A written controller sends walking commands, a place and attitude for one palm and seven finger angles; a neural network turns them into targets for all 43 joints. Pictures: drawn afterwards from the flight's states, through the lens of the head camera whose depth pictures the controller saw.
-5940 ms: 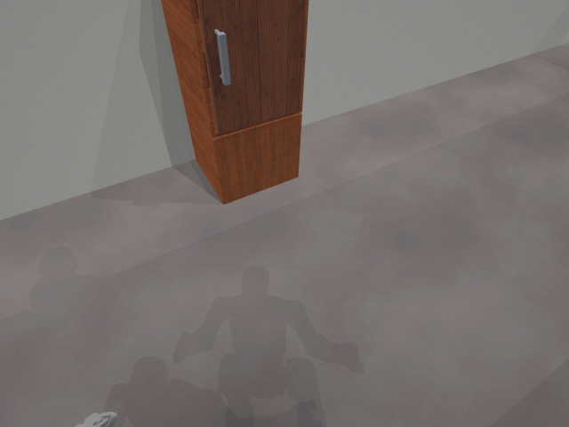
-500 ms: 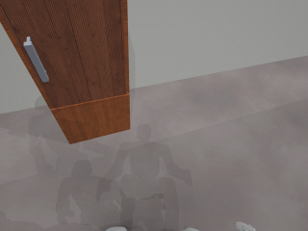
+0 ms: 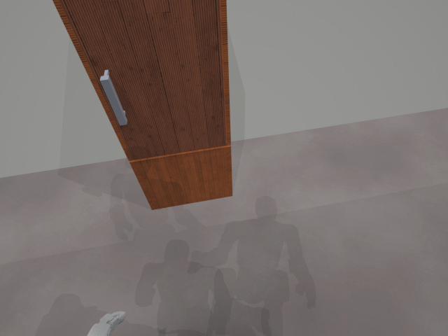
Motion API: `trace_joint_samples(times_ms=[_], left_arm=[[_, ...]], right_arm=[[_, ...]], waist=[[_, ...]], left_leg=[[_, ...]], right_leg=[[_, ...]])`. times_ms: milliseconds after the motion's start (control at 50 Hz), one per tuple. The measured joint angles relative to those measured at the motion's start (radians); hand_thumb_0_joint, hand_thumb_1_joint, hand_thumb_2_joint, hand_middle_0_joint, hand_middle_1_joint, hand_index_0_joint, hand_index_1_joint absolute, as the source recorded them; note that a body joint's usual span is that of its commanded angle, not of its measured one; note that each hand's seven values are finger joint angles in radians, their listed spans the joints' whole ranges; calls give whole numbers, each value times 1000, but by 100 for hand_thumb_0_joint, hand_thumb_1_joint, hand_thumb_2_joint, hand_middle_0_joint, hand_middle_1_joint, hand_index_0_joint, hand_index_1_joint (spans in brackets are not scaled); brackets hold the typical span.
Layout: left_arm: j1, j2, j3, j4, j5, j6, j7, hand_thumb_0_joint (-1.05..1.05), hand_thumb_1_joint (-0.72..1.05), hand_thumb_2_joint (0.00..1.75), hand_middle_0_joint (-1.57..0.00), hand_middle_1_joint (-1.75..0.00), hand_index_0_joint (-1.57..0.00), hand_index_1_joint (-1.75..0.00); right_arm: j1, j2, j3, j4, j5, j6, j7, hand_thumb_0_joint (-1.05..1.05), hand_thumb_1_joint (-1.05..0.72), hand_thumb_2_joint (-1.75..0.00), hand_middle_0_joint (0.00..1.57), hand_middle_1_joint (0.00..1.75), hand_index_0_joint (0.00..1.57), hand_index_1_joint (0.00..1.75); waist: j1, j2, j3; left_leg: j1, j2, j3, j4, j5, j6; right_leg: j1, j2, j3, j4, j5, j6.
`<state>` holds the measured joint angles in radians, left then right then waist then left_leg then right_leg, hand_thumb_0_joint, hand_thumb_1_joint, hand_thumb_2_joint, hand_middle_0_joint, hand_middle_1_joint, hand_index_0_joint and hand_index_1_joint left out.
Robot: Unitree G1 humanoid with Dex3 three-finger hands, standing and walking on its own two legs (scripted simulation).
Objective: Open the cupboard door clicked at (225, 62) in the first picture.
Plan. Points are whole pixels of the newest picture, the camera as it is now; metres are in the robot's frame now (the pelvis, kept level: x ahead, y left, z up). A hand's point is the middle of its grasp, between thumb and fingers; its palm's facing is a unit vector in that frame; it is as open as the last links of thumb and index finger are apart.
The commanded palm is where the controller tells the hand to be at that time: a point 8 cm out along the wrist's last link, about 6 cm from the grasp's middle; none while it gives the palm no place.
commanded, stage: turn to face it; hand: left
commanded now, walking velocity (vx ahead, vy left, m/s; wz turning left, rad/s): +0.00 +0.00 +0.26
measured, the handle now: (115, 98) +0.78 +0.37 -0.03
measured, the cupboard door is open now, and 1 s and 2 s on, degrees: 0 0 0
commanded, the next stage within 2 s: take the last steps up to it in 0.06 s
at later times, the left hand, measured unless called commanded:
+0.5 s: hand out of the picture -0.10 +0.21 -0.18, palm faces +0.23 -0.95 -0.20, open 7.4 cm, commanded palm none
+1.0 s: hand (136, 287) +0.25 +0.22 -0.17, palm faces +0.05 -0.98 -0.21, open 7.4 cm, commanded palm none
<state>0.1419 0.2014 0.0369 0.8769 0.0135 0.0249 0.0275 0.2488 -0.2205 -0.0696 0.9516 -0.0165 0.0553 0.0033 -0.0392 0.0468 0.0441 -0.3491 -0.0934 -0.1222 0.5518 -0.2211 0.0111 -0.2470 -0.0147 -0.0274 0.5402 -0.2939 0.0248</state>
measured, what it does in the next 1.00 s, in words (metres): walks ahead: left foot, then right foot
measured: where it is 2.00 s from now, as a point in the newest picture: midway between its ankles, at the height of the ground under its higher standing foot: outside the picture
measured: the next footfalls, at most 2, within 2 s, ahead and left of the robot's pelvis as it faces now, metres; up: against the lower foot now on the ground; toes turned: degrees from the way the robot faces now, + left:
left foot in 0.46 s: +0.00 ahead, +0.15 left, +0.00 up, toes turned +13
right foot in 0.98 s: +0.30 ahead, -0.06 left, +0.00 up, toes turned -2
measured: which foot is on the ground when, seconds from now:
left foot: up 0.00-0.44, down 0.46-0.98, up 1.00-1.00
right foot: down 0.00-0.46, up 0.48-0.96, down 0.98-1.00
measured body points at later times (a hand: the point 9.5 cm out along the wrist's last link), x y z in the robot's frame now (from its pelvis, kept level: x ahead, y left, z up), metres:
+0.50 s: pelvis +0.00 +0.04 +0.00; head -0.01 +0.06 +0.45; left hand -0.11 +0.26 -0.16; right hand +0.13 -0.19 -0.13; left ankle -0.03 +0.14 -0.73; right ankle +0.00 -0.10 -0.72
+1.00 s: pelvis +0.15 +0.03 -0.01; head +0.19 +0.02 +0.43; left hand +0.25 +0.27 -0.15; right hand +0.03 -0.18 -0.16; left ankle -0.03 +0.14 -0.72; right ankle +0.26 -0.06 -0.73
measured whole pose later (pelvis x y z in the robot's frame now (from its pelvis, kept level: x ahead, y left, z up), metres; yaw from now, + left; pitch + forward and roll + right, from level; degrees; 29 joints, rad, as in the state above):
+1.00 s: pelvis +0.15 +0.03 -0.01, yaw +6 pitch -1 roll +1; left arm 0.10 0.18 0.04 1.01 0.03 -0.04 -0.02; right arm 0.51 -0.12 -0.03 1.19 -0.02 -0.04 -0.03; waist -0.06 0.02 0.09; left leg 0.05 0.06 0.11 0.53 -0.50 -0.02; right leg -0.43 -0.05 -0.13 0.62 -0.16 -0.05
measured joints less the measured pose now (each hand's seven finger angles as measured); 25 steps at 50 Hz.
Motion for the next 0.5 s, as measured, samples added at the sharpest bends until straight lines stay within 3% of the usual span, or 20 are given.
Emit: trace_joint_samples(times_ms=[60, 120, 180, 320, 400, 440, 460, 500], left_arm=[[26, -23, -14, 5, 6, -1, 1, 1, 90, 90, -20, -30, -20, -30], [56, -37, -15, 22, 5, 1, 2, 1, 90, 90, -20, -30, -20, -30], [77, -44, -17, 40, 6, -6, 0, 1, 90, 90, -20, -30, -20, -30], [150, -40, -11, 88, 19, -39, -11, 1, 91, 90, -20, -30, -20, -30], [213, -20, -4, 137, 26, -44, -17, 1, 91, 90, -20, -30, -20, -30], [247, -8, 0, 167, 21, -37, -18, 1, 91, 90, -20, -30, -20, -30], [265, -4, 1, 182, 16, -31, -18, 1, 91, 90, -20, -30, -20, -30], [284, 9, 4, 220, 12, -7, -20, 1, 91, 90, -20, -30, -20, -30]], right_arm=[[7, -12, -14, 13, -4, 17, 1, 1, -90, -90, 20, 30, 20, 30], [7, -24, -22, 23, -8, 24, 7, 1, -90, -90, 20, 30, 20, 30], [6, -30, -24, 32, -7, 22, 7, 1, -90, -90, 20, 30, 20, 30], [-14, -27, -13, 65, -12, 18, 13, 1, -91, -90, 19, 30, 19, 30], [-45, -12, 0, 63, -8, -7, 16, 1, -91, -90, 19, 30, 19, 30], [-58, -1, 10, 54, -5, -30, 13, 1, -91, -90, 19, 30, 19, 30], [-61, 2, 15, 48, -3, -46, 10, 1, -91, -90, 19, 30, 19, 30], [-69, 27, 21, 45, -6, -68, 3, 1, -91, -90, 19, 30, 20, 30]], waist=[[0, 13, -3], [3, 10, -6], [5, 4, -3], [53, -26, -9], [90, -54, -18], [101, -64, -25], [101, -63, -32], [103, -87, -31]], left_leg=[[-87, 2, 32, 280, -187, -26], [-135, 35, 68, 494, -170, -45], [-130, 76, 76, 553, -142, -64], [-18, 135, 120, 360, -184, -71], [61, 132, 167, 167, -214, -48], [126, 125, 193, 17, -159, -38], [156, 125, 196, -53, -111, -24], [168, 115, 215, -37, -74, 4]], right_leg=[[14, -13, -31, 0, -2, -47], [40, -30, -49, -35, 14, -51], [52, -43, -71, -54, 25, -51], [67, -71, -112, -82, 35, -36], [73, -87, -120, -90, 36, -14], [69, -92, -120, -66, 20, 2], [58, -91, -120, -34, 1, 8], [10, -95, -87, 109, -116, 2]])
